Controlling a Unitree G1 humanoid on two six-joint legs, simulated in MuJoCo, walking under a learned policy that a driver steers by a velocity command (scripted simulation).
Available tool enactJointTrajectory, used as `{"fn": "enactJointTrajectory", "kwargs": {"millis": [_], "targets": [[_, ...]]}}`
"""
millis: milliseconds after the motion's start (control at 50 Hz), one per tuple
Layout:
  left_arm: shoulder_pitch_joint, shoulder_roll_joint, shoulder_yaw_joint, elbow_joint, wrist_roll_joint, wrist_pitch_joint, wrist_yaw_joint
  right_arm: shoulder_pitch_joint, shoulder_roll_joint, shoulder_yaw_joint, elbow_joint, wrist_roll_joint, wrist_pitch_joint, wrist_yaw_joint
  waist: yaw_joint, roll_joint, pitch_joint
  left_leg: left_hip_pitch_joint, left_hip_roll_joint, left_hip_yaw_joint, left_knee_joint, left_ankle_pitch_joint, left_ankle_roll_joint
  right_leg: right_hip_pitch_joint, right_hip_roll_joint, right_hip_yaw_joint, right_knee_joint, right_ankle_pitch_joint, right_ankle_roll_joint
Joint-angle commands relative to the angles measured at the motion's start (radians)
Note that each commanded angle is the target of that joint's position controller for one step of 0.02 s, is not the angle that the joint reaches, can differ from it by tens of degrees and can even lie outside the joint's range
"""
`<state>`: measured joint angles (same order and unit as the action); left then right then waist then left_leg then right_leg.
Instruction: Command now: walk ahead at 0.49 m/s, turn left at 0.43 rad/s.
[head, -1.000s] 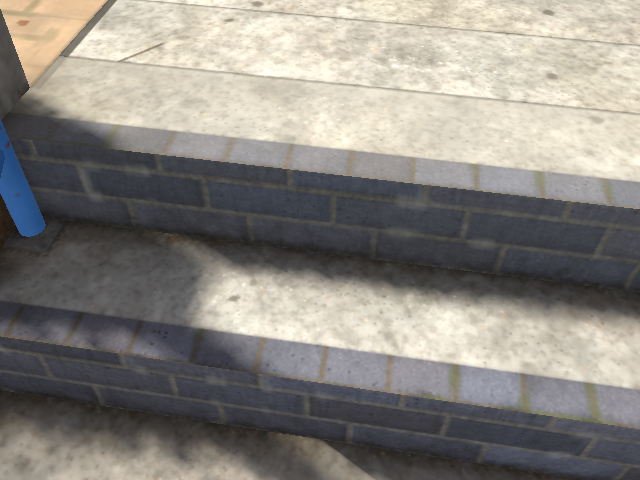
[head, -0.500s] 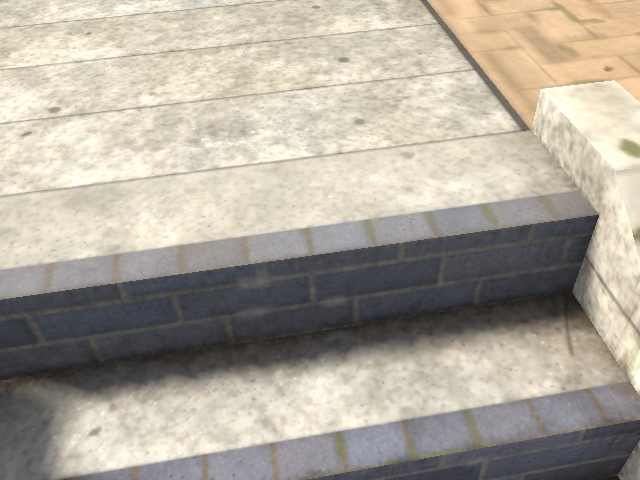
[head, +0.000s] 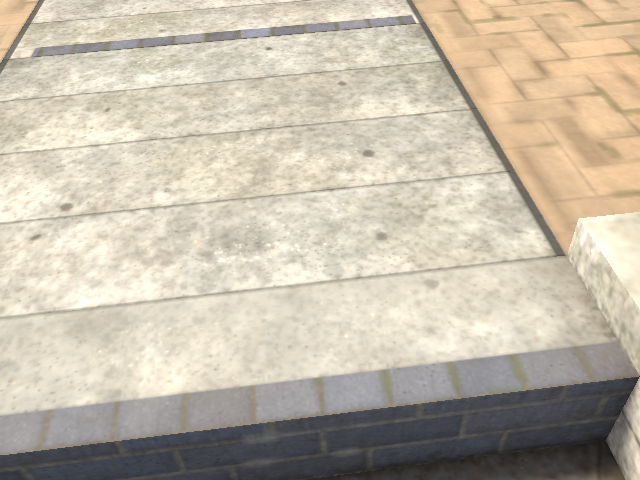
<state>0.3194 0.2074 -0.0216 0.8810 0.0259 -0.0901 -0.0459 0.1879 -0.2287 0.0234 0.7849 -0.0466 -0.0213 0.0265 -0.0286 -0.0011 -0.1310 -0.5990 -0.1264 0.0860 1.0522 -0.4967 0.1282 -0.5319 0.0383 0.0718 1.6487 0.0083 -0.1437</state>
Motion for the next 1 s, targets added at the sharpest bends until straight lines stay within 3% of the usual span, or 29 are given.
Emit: {"fn": "enactJointTrajectory", "kwargs": {"millis": [20,60,100,160,240,260,300,320,340,360,380,400,440,480,540,580,600,680,760,820,840,860,880,900,920,940,960,980,1000], "targets": [[-0.207,-0.156,-0.055,-0.275,0.023,-0.059,-0.06,0.159,0.146,0.032,0.149,0.031,-0.015,0.013,0.101,-0.031,0.201,0.217,0.213,-0.621,-0.636,0.017,0.109,-0.689,-0.001,0.098,0.713,-0.155,-0.055],[-0.083,-0.154,-0.078,-0.252,0.008,-0.052,-0.046,0.048,0.153,0.03,0.128,0.025,-0.008,0.029,0.184,-0.079,0.203,0.122,0.163,-0.394,-0.625,0.191,0.048,-0.674,-0.05,0.041,0.628,-0.14,-0.018],[-0.202,-0.127,-0.097,-0.299,0.013,-0.051,-0.033,0.018,0.106,0.024,0.12,0.015,-0.016,0.035,0.18,-0.078,0.241,-0.048,0.162,-0.329,-0.684,0.282,0.042,-0.654,-0.087,-0.058,0.521,-0.069,0.027],[-0.363,-0.183,-0.13,-0.376,0.011,-0.046,0.009,0.218,0.045,0.014,0.192,0.018,-0.031,0.023,0.081,0.085,0.194,0.074,0.194,-0.457,-0.755,0.205,0.109,-0.849,-0.101,-0.136,0.71,-0.135,0.074],[-0.653,-0.168,-0.148,-0.518,0.011,-0.073,0.033,0.423,0.003,-0.018,0.196,0.065,-0.006,-0.033,-0.063,0.074,0.124,0.319,0.261,-0.572,-0.853,0.242,0.124,-0.882,-0.167,-0.148,0.188,-0.19,0.143],[-0.742,-0.196,-0.168,-0.56,0.034,-0.069,0.03,0.403,-0.037,-0.042,0.17,0.091,0.001,-0.061,-0.06,0.091,0.079,0.193,0.285,-0.529,-1.011,0.361,0.14,-0.592,-0.167,-0.206,-0.078,-0.342,0.132],[-0.525,-0.134,-0.086,-0.497,0.004,-0.05,0.047,0.389,-0.068,-0.054,0.175,0.057,-0.022,-0.064,0.069,0.213,-0.183,0.206,0.27,-0.41,-0.902,1.258,0.119,0.086,-0.029,-0.295,-0.279,-0.484,0.103],[-0.261,0.035,-0.005,-0.426,-0.008,-0.047,0.052,0.293,-0.144,-0.072,0.172,0.058,-0.046,-0.067,0.217,0.314,-0.276,0.417,0.265,-0.37,-0.659,1.816,0.085,0.162,-0.033,-0.184,-0.385,-0.565,0.063],[-0.004,0.178,0.053,-0.353,-0.014,-0.049,0.047,0.132,-0.204,-0.091,0.126,0.058,-0.071,-0.064,0.348,0.305,-0.367,0.416,0.258,-0.384,-0.379,1.865,0.062,0.35,-0.096,0.067,-0.556,-0.649,0.004],[0.194,0.304,0.091,-0.266,0.027,-0.037,0.04,0.073,-0.124,-0.081,0.063,0.046,-0.1,-0.034,0.332,-0.123,-0.483,0.175,0.163,-0.356,-0.08,1.417,0.064,0.652,-0.286,0.483,-0.896,-0.633,-0.083],[0.187,0.304,0.1,-0.229,0.046,-0.007,0.065,0.139,0.058,-0.046,0.048,0.017,-0.113,0.003,0.26,-0.498,-0.531,-0.14,-0.034,-0.405,0.45,0.459,0.003,0.768,-0.497,1.124,-1.338,-0.732,-0.21],[0.068,0.184,0.079,-0.215,0.015,0.022,0.089,0.054,0.062,-0.055,0.024,0.02,-0.111,0.046,0.222,-0.287,-0.344,-0.292,0.008,-0.432,0.846,0.419,-0.014,0.577,-0.514,1.143,-1.375,-0.851,-0.173],[-0.08,-0.072,0.018,-0.093,-0.004,0.05,0.094,-0.101,0.11,-0.025,-0.126,0.039,-0.058,0.056,0.068,-0.057,0.096,-0.438,0.092,-0.278,0.991,0.427,0.004,0.122,-0.44,0.582,-1.205,-0.795,-0.075],[-0.095,-0.199,-0.014,0.01,0.022,0.045,0.075,0.05,0.132,-0.009,-0.11,0.067,-0.021,0.051,-0.048,-0.026,0.172,-0.442,0.114,-0.273,1.115,0.437,0.037,0.008,-0.391,0.273,-1.185,-0.594,0.029],[-0.068,-0.141,0.006,0.047,0.022,0.033,0.038,0.052,0.189,0.026,-0.13,0.083,-0.016,0.037,-0.076,0.013,0.205,-0.541,0.14,-0.273,1.043,0.536,0.043,0.034,-0.352,-0.04,-1.247,-0.325,0.075],[-0.06,-0.091,0.01,0.033,0.031,0.032,0.041,-0.007,0.152,0.027,-0.149,0.073,-0.002,0.02,-0.064,0.007,0.205,-0.587,0.135,-0.24,0.954,0.57,-0.005,0.044,-0.323,-0.168,-1.287,-0.258,0.052],[-0.063,-0.054,0.014,0.024,0.032,0.031,0.047,-0.039,0.139,0.025,-0.169,0.051,0.004,0.006,-0.066,-0.004,0.198,-0.593,0.139,-0.228,0.892,0.608,-0.036,0.048,-0.307,-0.202,-1.311,-0.25,0.043],[0.118,0.051,0.028,0.028,0.026,0.022,0.057,-0.11,0.123,0.013,-0.184,0.057,0.025,-0.025,0.026,-0.044,0.182,-0.827,0.151,-0.2,1.047,0.537,-0.082,0.362,-0.38,-0.179,-1.326,-0.228,0.014],[0.261,0.029,0.036,0.061,0.021,0.046,0.087,-0.298,0.152,0.031,-0.272,0.087,0.032,-0.015,0.118,-0.122,0.255,-1.137,0.222,-0.209,1.119,0.324,-0.084,0.689,-0.438,-0.17,-1.365,-0.164,0.041],[0.275,0.013,0.035,0.061,0.0,0.08,0.128,-0.445,0.165,0.062,-0.377,0.102,0.025,0.021,0.128,-0.106,0.266,-0.97,0.32,-0.08,0.802,0.319,-0.102,0.607,-0.388,-0.226,-1.515,-0.208,0.05],[0.244,0.069,0.049,0.057,-0.013,0.092,0.13,-0.505,0.183,0.091,-0.396,0.099,0.022,0.05,0.136,-0.102,0.276,-0.719,0.327,0.06,0.55,0.266,-0.093,0.465,-0.387,-0.282,-1.676,-0.167,-0.001],[0.246,0.085,0.05,0.077,-0.056,0.098,0.13,-0.581,0.22,0.107,-0.429,0.131,0.009,0.064,0.112,-0.129,0.293,-0.377,0.322,0.092,0.321,0.132,-0.052,0.302,-0.388,-0.32,-1.762,0.044,-0.01],[0.338,0.107,0.047,0.122,-0.055,0.085,0.121,-0.501,0.147,0.067,-0.385,0.12,0.014,0.061,0.091,-0.113,0.204,-0.136,0.18,0.272,0.328,0.044,-0.012,0.346,-0.38,-0.349,-1.666,0.612,-0.046],[0.337,0.2,0.06,0.136,-0.045,0.062,0.106,-0.328,0.112,0.035,-0.343,0.094,0.0,0.065,-0.008,-0.241,0.114,-0.005,0.106,0.277,0.328,0.002,0.052,0.463,-0.418,-0.35,-1.498,1.357,-0.062],[0.271,0.277,0.072,0.11,-0.032,0.046,0.093,-0.078,-0.014,-0.026,-0.29,0.086,-0.004,0.066,-0.154,-0.312,-0.029,0.155,0.044,0.181,0.155,0.05,0.122,0.582,-0.394,-0.334,-1.278,1.642,-0.046],[0.297,0.247,0.069,0.086,-0.033,0.016,0.076,0.126,-0.1,-0.067,-0.233,0.075,0.01,0.046,-0.214,-0.273,-0.217,0.577,0.09,-0.147,0.113,0.116,0.209,0.295,-0.344,-0.274,-0.987,1.632,0.01],[0.263,0.206,0.054,0.054,-0.042,-0.029,0.047,0.257,-0.243,-0.12,-0.182,0.072,0.031,0.008,-0.222,-0.012,-0.337,0.785,0.283,-0.671,-0.316,-0.093,0.286,0.095,-0.192,-0.172,-0.649,1.004,0.082],[0.212,0.13,0.054,0.087,-0.049,-0.06,0.012,0.243,-0.242,-0.11,-0.133,0.056,0.037,-0.016,-0.151,0.17,-0.461,0.755,0.448,-1.042,-0.733,-0.203,0.288,0.066,0.007,-0.03,-0.128,-0.044,0.121],[0.158,0.059,0.073,0.073,-0.088,-0.063,-0.006,0.206,-0.153,-0.071,-0.106,0.01,0.018,-0.003,-0.093,0.084,-0.414,0.627,0.508,-0.989,-0.757,-0.123,0.184,-0.006,0.003,0.158,0.202,-0.116,0.104]]}}
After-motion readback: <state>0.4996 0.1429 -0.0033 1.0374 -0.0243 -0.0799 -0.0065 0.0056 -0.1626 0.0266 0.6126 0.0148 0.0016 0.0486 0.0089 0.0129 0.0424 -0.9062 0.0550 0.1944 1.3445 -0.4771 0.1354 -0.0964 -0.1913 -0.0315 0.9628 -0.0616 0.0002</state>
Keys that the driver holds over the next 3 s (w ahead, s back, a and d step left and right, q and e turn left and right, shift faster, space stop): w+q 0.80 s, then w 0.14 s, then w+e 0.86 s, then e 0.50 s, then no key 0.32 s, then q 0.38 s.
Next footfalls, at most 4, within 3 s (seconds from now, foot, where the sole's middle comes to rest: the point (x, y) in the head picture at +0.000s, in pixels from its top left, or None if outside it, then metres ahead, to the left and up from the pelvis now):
0.34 right None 0.38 -0.15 -0.51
0.92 left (162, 378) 0.59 0.28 -0.32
1.56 right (208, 215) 0.99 0.25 -0.32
2.00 left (118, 152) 1.24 0.49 -0.32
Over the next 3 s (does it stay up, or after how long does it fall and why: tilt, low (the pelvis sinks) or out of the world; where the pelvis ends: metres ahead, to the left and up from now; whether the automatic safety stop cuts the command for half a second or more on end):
stays up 1.10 0.36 0.44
